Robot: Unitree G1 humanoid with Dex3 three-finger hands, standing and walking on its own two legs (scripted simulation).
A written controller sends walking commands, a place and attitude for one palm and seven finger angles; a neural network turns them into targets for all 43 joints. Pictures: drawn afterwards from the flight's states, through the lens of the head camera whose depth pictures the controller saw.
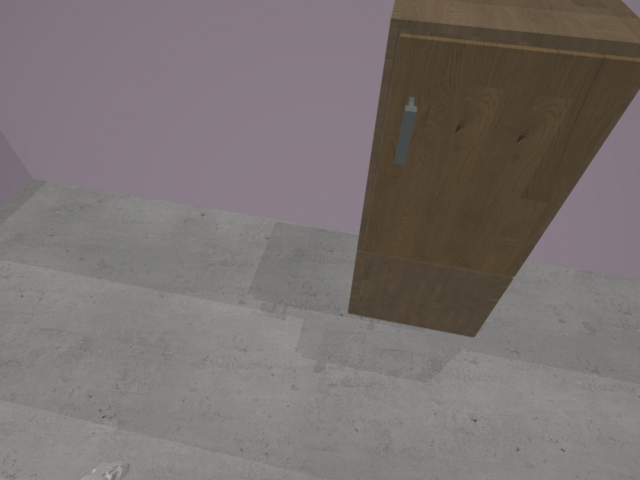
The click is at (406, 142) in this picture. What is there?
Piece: cupboard door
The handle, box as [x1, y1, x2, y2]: [394, 97, 416, 164]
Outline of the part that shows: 413,97 409,97 408,104 405,106 395,155 395,163 404,164 416,113 416,106 413,105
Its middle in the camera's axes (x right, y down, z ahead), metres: +0.17 -0.22 +0.79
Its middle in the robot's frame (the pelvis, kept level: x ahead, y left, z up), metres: +0.76 -0.13 +0.04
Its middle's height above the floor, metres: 0.81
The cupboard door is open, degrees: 0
